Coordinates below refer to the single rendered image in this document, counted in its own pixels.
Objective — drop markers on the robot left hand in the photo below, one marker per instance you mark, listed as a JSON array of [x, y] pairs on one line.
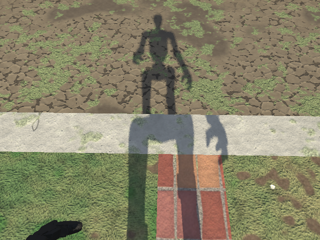
[[55, 230]]

